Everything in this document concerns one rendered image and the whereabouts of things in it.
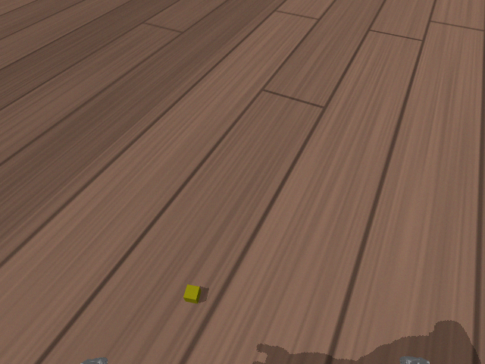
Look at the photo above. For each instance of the cube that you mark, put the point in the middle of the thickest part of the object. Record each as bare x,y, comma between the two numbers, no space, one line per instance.
192,294

